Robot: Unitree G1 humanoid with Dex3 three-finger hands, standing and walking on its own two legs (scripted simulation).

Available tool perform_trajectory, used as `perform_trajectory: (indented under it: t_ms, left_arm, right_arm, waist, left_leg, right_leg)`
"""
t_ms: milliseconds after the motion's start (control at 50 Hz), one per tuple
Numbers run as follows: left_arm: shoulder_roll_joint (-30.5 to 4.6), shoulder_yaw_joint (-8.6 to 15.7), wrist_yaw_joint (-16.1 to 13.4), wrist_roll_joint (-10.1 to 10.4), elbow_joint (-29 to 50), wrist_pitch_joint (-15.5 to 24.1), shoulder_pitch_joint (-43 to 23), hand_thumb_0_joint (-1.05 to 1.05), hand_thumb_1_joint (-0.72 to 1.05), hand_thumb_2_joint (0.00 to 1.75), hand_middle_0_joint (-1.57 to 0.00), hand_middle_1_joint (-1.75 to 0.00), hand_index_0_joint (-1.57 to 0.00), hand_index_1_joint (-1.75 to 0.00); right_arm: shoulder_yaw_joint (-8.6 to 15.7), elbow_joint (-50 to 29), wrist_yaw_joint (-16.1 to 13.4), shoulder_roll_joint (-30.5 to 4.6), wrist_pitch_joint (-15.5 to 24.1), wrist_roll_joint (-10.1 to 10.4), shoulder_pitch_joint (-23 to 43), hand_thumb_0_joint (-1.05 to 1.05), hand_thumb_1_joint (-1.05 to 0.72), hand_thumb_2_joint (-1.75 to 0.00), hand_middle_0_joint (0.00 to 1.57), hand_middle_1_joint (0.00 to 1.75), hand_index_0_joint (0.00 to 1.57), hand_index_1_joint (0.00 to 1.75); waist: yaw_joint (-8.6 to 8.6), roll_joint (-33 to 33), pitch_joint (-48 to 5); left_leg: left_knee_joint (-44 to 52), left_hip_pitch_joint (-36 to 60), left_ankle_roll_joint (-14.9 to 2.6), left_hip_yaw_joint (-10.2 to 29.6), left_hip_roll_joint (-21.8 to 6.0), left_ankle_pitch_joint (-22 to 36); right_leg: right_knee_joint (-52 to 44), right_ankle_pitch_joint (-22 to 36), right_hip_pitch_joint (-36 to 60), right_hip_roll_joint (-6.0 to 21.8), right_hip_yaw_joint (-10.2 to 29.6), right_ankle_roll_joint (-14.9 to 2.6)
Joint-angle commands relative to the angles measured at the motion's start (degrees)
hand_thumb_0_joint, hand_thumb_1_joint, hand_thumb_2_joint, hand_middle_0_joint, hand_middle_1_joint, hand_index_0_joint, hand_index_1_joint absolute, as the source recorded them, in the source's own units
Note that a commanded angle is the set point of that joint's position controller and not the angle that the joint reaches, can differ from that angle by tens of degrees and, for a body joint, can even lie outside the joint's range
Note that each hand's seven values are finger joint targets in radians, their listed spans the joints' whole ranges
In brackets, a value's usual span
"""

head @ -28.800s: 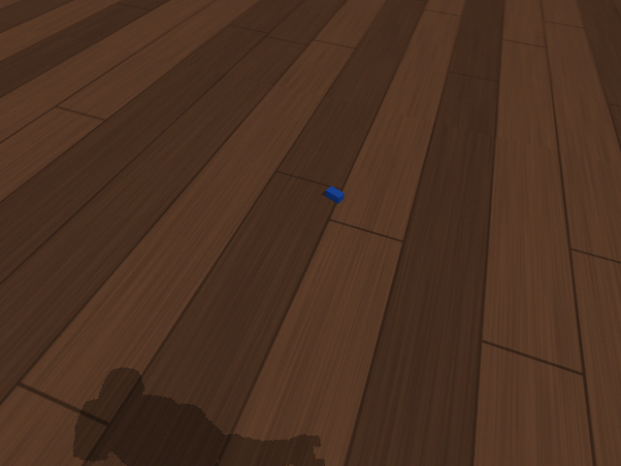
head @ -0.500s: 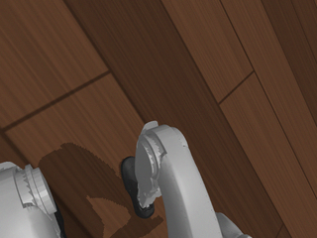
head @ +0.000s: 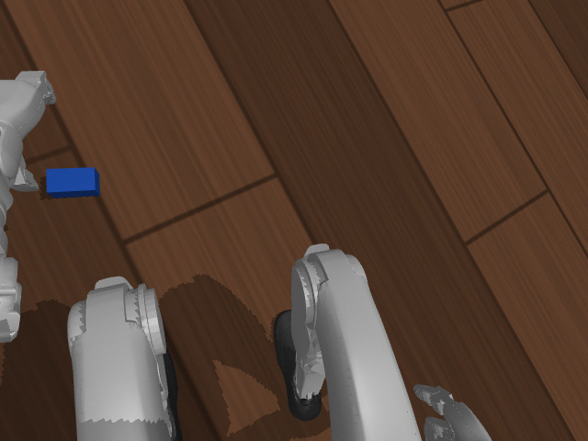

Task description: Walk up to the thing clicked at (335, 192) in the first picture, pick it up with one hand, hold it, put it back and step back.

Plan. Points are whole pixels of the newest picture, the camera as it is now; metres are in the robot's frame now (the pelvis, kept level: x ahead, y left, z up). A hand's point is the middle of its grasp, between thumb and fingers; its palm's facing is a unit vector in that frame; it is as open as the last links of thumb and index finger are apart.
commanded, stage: withdraw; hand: left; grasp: from above
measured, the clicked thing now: (74, 182) +0.52 +0.27 -0.34
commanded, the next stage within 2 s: home in 0.14 s
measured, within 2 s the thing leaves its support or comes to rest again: neither
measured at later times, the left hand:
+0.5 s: hand (19, 147) +0.52 +0.29 -0.18, palm faces -0.35 -0.15 -0.93, open 11.6 cm
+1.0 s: hand out of the picture +0.34 +0.26 +0.03, palm faces -0.14 -0.82 -0.55, open 7.5 cm
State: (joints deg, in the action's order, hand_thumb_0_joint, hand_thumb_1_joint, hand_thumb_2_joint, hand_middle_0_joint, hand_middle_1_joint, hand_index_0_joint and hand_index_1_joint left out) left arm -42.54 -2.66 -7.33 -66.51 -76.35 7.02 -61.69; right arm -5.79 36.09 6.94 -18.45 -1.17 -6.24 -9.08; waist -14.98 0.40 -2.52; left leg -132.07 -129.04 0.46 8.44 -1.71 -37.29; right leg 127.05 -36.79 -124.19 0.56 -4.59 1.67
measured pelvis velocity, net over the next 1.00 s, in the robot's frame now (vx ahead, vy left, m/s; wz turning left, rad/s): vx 0.02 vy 0.00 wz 0.08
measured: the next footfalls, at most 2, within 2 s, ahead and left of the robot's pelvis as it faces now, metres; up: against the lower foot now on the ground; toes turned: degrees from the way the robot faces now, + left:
none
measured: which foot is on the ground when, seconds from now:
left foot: down 0.00-1.00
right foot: down 0.00-1.00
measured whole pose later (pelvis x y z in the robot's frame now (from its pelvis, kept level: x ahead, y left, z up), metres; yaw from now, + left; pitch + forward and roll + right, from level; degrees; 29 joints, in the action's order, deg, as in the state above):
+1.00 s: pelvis +0.02 +0.00 +0.15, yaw +5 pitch +31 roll -5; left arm -24.3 2.6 -1.5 -17.3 -26.3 -10.5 -15.4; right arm 0.9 32.0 1.5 -16.0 0.7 1.1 -4.6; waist -4.3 1.6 -10.6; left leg -105.9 -101.2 0.4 4.8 -1.9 -36.5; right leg 102.6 -36.4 -97.5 1.6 -3.3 1.4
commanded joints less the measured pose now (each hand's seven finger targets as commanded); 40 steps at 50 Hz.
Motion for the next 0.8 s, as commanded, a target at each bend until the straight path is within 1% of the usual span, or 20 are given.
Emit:
perform_trajectory:
  t_ms: [0,100,180,200,240,260,300,360,380,400,420,500,520,560,580,620,660,680,720,780]
  left_arm:
    - [-13.1,2.0,-4.8,-2.2,0.3,1.8,-19.4,0.0,-0.31,0.84,-0.25,-0.82,-0.25,-0.82]
    - [-15.9,2.9,-9.6,-4.8,-4.4,3.6,-22.8,0.0,-0.27,0.8,-0.28,-0.78,-0.29,-0.78]
    - [-20.5,5.5,-13.1,-6.5,-3.0,4.8,-26.8,0.0,-0.26,0.78,-0.29,-0.77,-0.3,-0.76]
    - [-21.7,6.3,-13.9,-7.0,-2.6,4.8,-27.4,0.0,-0.25,0.77,-0.3,-0.76,-0.31,-0.75]
    - [-22.0,7.4,-15.1,-7.2,-1.7,4.5,-27.0,0.0,-0.2,0.86,-0.26,-0.7,-0.23,-0.72]
    - [-22.7,7.8,-15.6,-7.0,0.7,4.3,-27.4,0.0,-0.18,0.93,-0.25,-0.66,-0.22,-0.69]
    - [-23.0,9.1,-15.9,-5.8,2.5,3.3,-26.1,0.0,-0.08,0.94,-0.25,-0.64,-0.22,-0.66]
    - [-20.6,9.6,-14.6,-1.9,6.9,1.2,-22.6,0.0,0.06,0.93,-0.24,-0.59,-0.22,-0.6]
    - [-20.9,9.8,-13.7,-0.4,8.5,0.4,-20.4,0.0,0.08,0.92,-0.24,-0.58,-0.22,-0.6]
    - [-20.3,10.4,-12.8,1.3,9.9,-0.6,-18.0,0.0,0.16,0.93,-0.24,-0.56,-0.22,-0.58]
    - [-20.2,10.7,-11.8,3.2,12.3,-1.4,-16.8,0.0,0.19,0.92,-0.23,-0.54,-0.22,-0.56]
    - [-14.7,11.1,-5.8,12.1,20.7,-4.6,-8.1,0.0,0.46,0.87,-0.21,-0.41,-0.2,-0.42]
    - [-14.5,11.8,-4.2,13.9,22.8,-5.4,-5.5,0.0,0.54,0.86,-0.2,-0.38,-0.2,-0.39]
    - [-9.8,10.8,-0.6,18.3,28.5,-6.4,-1.2,0.0,0.64,0.83,-0.19,-0.32,-0.19,-0.33]
    - [-9.4,11.5,0.8,20.2,29.9,-7.0,1.7,0.0,0.72,0.84,-0.19,-0.31,-0.19,-0.31]
    - [-7.2,11.9,3.1,24.5,36.9,-8.0,7.7,0.0,0.82,0.86,-0.19,-0.29,-0.19,-0.29]
    - [-3.0,10.4,5.0,29.0,41.7,-8.9,12.2,0.0,0.9,0.9,-0.2,-0.3,-0.2,-0.3]
    - [-1.8,9.7,5.7,31.0,44.7,-9.5,14.1,0.0,0.9,0.9,-0.2,-0.3,-0.2,-0.3]
    - [-1.0,10.7,6.0,34.7,48.2,-10.5,18.2,0.0,0.9,0.9,-0.2,-0.3,-0.2,-0.3]
    - [2.9,9.3,6.2,39.6,54.6,-11.6,22.2,0.0,0.9,0.9,-0.2,-0.3,-0.2,-0.3]
  right_arm:
    - [2.4,0.6,-1.9,-11.8,0.0,-0.4,-11.9,0.0,-0.89,-0.9,0.2,0.3,0.2,0.3]
    - [0.7,1.1,-1.9,-12.8,1.1,-1.5,-11.7,0.0,-0.89,-0.89,0.2,0.3,0.2,0.3]
    - [0.6,0.5,-1.8,-14.1,2.1,-2.5,-12.2,0.0,-0.89,-0.89,0.2,0.3,0.2,0.3]
    - [0.6,0.6,-1.8,-14.3,2.2,-2.7,-12.6,0.0,-0.9,-0.89,0.2,0.3,0.2,0.3]
    - [0.8,0.5,-1.7,-14.6,2.9,-3.3,-13.8,0.0,-0.88,-0.89,0.2,0.3,0.2,0.3]
    - [0.6,0.4,-1.5,-13.9,3.0,-3.3,-13.8,0.0,-0.88,-0.89,0.2,0.3,0.2,0.3]
    - [1.3,0.3,-1.3,-14.4,3.3,-3.1,-14.4,0.0,-0.89,-0.9,0.2,0.3,0.2,0.3]
    - [2.6,0.7,-0.8,-14.2,3.8,-2.4,-16.1,0.0,-0.89,-0.9,0.2,0.3,0.2,0.3]
    - [2.9,0.6,-0.5,-13.5,3.6,-1.9,-16.1,0.0,-0.89,-0.9,0.2,0.3,0.2,0.3]
    - [3.6,0.5,-0.3,-13.6,3.5,-1.5,-17.0,0.0,-0.89,-0.9,0.2,0.3,0.2,0.3]
    - [4.3,0.6,-0.1,-13.3,3.1,-0.9,-17.1,0.0,-0.89,-0.9,0.2,0.3,0.2,0.3]
    - [7.0,0.4,0.5,-12.1,1.4,1.4,-17.5,0.0,-0.89,-0.9,0.2,0.3,0.2,0.3]
    - [8.0,0.1,0.4,-12.7,1.0,2.2,-17.7,0.0,-0.9,-0.9,0.2,0.3,0.2,0.3]
    - [8.9,-0.3,0.2,-11.7,0.2,3.2,-16.4,0.0,-0.9,-0.9,0.2,0.3,0.2,0.3]
    - [9.3,-0.7,-0.1,-12.1,-0.1,3.6,-15.8,0.0,-0.9,-0.9,0.2,0.3,0.2,0.3]
    - [9.5,-2.5,-0.5,-11.1,-0.7,4.5,-14.3,0.0,-0.9,-0.9,0.2,0.3,0.2,0.3]
    - [10.0,-3.5,-1.2,-9.7,-0.8,5.2,-11.7,0.0,-0.9,-0.9,0.2,0.3,0.2,0.3]
    - [10.1,-4.2,-1.5,-9.3,-0.8,5.5,-10.9,0.0,-0.9,-0.9,0.2,0.3,0.2,0.3]
    - [10.3,-4.9,-2.1,-8.9,-0.5,6.1,-9.5,0.0,-0.9,-0.9,0.2,0.3,0.2,0.3]
    - [10.6,-6.5,-3.1,-8.0,0.4,6.6,-7.3,0.0,-0.9,-0.9,0.2,0.3,0.2,0.3]
  waist:
    - [-3.36,11.9,-31.3]
    - [-4.57,15.7,-31.6]
    - [-5.06,20.3,-35.3]
    - [-4.53,21.6,-36.6]
    - [-5.12,24.2,-37.2]
    - [-4.37,25.9,-40.3]
    - [-3.56,26.6,-41.3]
    - [-2.75,27.5,-45.3]
    - [-0.98,27.8,-48.3]
    - [-0.71,27.4,-49.5]
    - [0.57,27.2,-51.5]
    - [3.47,24.3,-53.9]
    - [4.05,22.8,-51.6]
    - [4.18,20.6,-49.8]
    - [4.5,18.1,-46.9]
    - [5.7,15.0,-47.1]
    - [5.91,13.7,-44.4]
    - [6.1,12.4,-43.9]
    - [6.94,10.5,-42.5]
    - [7.42,11.3,-42.3]
  left_leg:
    - [11.6,19.2,-2.16,-5.5,1.6,3.9]
    - [10.4,20.2,-1.83,-4.9,1.5,4.0]
    - [9.4,24.3,-1.37,-4.3,1.4,4.8]
    - [9.1,25.6,-1.2,-4.3,1.2,5.3]
    - [8.5,27.3,-0.94,-4.5,1.3,6.9]
    - [8.3,28.2,-0.89,-4.5,1.0,7.9]
    - [8.1,28.0,-0.93,-4.9,1.2,8.1]
    - [8.8,30.5,-0.88,-5.2,1.2,10.2]
    - [9.6,30.9,-0.92,-5.4,1.0,10.5]
    - [10.3,32.0,-1.06,-5.6,1.1,11.6]
    - [11.3,32.3,-1.04,-5.6,1.0,12.0]
    - [14.6,35.9,-1.43,-6.0,1.2,15.7]
    - [15.8,35.8,-1.43,-5.9,1.3,15.3]
    - [18.3,36.5,-1.43,-5.1,1.2,14.6]
    - [19.0,36.2,-1.52,-4.5,1.3,13.8]
    - [21.5,36.6,-1.79,-4.3,1.3,13.1]
    - [24.6,37.9,-1.91,-3.6,1.0,11.1]
    - [26.0,38.6,-2.09,-3.6,0.8,9.9]
    - [28.5,39.4,-2.18,-3.7,0.8,7.9]
    - [33.2,44.7,-1.82,-3.0,0.3,7.0]
  right_leg:
    - [-13.0,4.9,18.1,-3.2,-2.3,-3.98]
    - [-10.0,5.4,15.3,-3.1,-3.4,-4.09]
    - [-7.8,7.1,13.3,-2.7,-4.9,-4.04]
    - [-7.1,7.7,13.0,-2.8,-4.9,-4.15]
    - [-6.4,9.4,12.4,-2.3,-5.6,-4.09]
    - [-5.6,10.4,13.7,-2.7,-5.4,-4.14]
    - [-5.8,10.4,12.9,-2.3,-5.6,-4.18]
    - [-6.3,12.6,14.9,-2.0,-5.6,-3.95]
    - [-6.5,12.6,16.7,-2.3,-5.3,-4.01]
    - [-7.4,13.7,18.4,-2.2,-5.2,-3.81]
    - [-7.7,13.9,19.7,-2.3,-4.9,-3.91]
    - [-11.0,16.0,23.7,-2.4,-3.6,-3.75]
    - [-12.3,15.4,22.9,-2.1,-3.3,-3.98]
    - [-14.3,14.6,23.1,-2.0,-2.9,-4.12]
    - [-15.5,13.6,22.1,-1.8,-2.8,-4.3]
    - [-18.1,13.4,25.7,-1.8,-2.2,-4.22]
    - [-20.8,12.3,26.6,-1.6,-1.7,-3.92]
    - [-22.5,11.7,27.9,-1.6,-1.5,-3.7]
    - [-25.3,10.3,30.6,-1.4,-0.9,-3.6]
    - [-28.5,9.7,33.1,-1.0,-0.4,-3.47]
